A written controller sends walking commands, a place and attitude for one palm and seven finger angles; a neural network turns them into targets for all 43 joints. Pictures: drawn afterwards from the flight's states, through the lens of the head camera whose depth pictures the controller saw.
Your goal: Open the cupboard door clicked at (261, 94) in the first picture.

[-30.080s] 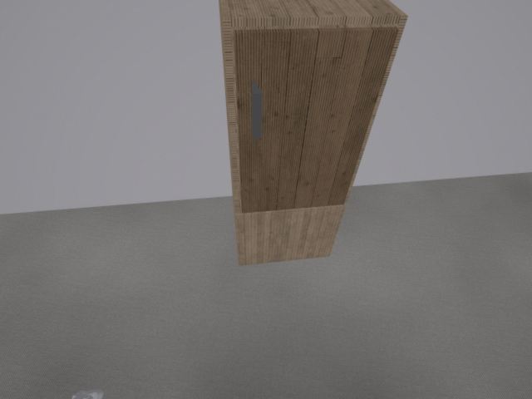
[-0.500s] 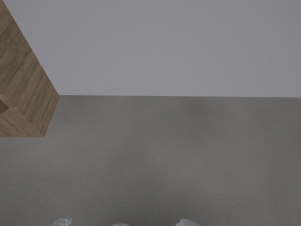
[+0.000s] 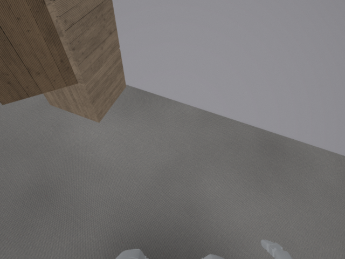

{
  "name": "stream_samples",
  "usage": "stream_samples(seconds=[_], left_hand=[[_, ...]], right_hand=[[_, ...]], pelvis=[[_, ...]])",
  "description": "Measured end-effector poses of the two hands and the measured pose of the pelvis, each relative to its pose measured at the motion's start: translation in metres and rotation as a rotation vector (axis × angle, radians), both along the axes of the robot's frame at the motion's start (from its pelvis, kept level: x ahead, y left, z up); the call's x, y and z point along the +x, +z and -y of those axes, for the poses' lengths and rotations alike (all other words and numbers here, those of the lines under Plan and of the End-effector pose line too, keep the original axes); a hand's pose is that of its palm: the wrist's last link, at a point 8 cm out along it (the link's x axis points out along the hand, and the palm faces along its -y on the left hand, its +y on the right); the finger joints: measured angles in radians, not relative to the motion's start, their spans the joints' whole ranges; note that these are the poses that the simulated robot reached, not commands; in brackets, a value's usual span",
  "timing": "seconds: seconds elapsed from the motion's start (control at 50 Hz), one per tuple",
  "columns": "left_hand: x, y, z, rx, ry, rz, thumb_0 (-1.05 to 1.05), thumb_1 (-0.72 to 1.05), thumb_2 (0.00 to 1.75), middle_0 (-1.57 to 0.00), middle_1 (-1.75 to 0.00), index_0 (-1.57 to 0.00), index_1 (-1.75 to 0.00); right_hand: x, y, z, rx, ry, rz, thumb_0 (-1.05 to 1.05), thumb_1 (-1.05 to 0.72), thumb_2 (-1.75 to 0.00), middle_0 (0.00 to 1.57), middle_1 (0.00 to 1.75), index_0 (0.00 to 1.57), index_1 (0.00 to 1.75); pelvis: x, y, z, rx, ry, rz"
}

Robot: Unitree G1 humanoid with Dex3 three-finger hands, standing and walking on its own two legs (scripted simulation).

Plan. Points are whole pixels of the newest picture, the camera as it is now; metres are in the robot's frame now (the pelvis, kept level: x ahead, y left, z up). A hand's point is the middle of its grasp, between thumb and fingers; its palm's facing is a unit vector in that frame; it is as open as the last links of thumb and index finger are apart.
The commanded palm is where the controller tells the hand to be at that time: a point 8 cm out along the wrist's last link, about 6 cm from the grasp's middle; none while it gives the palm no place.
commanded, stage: turn to face it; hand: left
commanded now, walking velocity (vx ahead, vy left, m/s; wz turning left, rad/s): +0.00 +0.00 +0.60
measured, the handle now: out of the picture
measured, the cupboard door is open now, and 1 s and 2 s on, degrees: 50 50 50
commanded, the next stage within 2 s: take the last steps up to it in 0.88 s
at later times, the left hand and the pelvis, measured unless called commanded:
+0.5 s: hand out of the picture +0.06 +0.16 -0.13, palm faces +0.26 -0.92 -0.28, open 7.4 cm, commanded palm none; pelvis +0.02 -0.05 +0.02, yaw +17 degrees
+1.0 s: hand out of the picture -0.03 +0.16 -0.15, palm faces +0.52 -0.81 -0.27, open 7.4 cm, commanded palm none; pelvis +0.03 -0.05 +0.01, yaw +30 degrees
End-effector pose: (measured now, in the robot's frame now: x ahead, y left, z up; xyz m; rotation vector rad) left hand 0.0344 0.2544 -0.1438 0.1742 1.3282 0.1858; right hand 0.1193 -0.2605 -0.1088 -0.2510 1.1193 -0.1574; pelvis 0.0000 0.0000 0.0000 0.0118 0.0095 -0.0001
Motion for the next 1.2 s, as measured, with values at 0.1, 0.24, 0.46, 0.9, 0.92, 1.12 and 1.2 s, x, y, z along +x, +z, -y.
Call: stream_samples(seconds=[0.1, 0.24, 0.46, 0.9, 0.92, 1.12, 1.2], left_hand=[[0.009, 0.015, -0.015, 0.025, 0.049, 0.039, 0.01, 0.91, 0.90, -0.20, -0.30, -0.20, -0.30], [0.035, 0.036, -0.006, 0.060, 0.071, 0.142, 0.01, 0.91, 0.90, -0.20, -0.30, -0.20, -0.30], [0.018, 0.049, 0.048, 0.088, 0.162, 0.186, 0.01, 0.91, 0.90, -0.20, -0.30, -0.20, -0.30], [-0.111, 0.020, 0.045, 0.037, 0.514, 0.003, 0.01, 0.91, 0.90, -0.20, -0.30, -0.20, -0.30], [-0.109, 0.023, 0.047, 0.040, 0.516, 0.013, 0.01, 0.91, 0.90, -0.20, -0.30, -0.20, -0.30], [-0.102, 0.034, 0.097, 0.040, 0.568, 0.059, 0.01, 0.91, 0.90, -0.20, -0.30, -0.20, -0.30], [-0.110, 0.038, 0.116, -0.006, 0.619, 0.029, 0.01, 0.91, 0.90, -0.20, -0.30, -0.20, -0.30]], right_hand=[[0.001, 0.007, -0.011, -0.007, 0.045, -0.026, 0.00, -0.91, -0.90, 0.20, 0.30, 0.20, 0.29], [-0.010, -0.002, -0.008, 0.035, 0.076, -0.098, 0.01, -0.91, -0.90, 0.20, 0.30, 0.20, 0.30], [0.011, -0.024, 0.029, 0.071, 0.145, -0.175, 0.01, -0.91, -0.90, 0.20, 0.30, 0.20, 0.29], [0.114, 0.002, -0.057, 0.018, 0.507, -0.017, 0.00, -0.91, -0.90, 0.20, 0.30, 0.20, 0.29], [0.113, 0.001, -0.057, 0.026, 0.512, -0.025, 0.00, -0.91, -0.90, 0.20, 0.30, 0.20, 0.29], [0.111, -0.020, -0.039, 0.076, 0.526, -0.139, 0.01, -0.91, -0.90, 0.20, 0.30, 0.20, 0.29], [0.112, -0.011, -0.037, 0.059, 0.538, -0.178, 0.01, -0.91, -0.90, 0.20, 0.30, 0.20, 0.29]], pelvis=[[0.002, 0.011, -0.001, -0.015, 0.050, -0.012], [0.006, 0.017, 0.015, -0.018, 0.122, -0.021], [0.014, 0.015, 0.052, 0.020, 0.270, 0.007], [0.019, 0.013, 0.041, -0.004, 0.493, 0.018], [0.020, 0.013, 0.043, -0.006, 0.498, 0.018], [0.037, 0.015, 0.060, 0.016, 0.561, 0.018], [0.044, 0.025, 0.053, 0.019, 0.598, 0.006]])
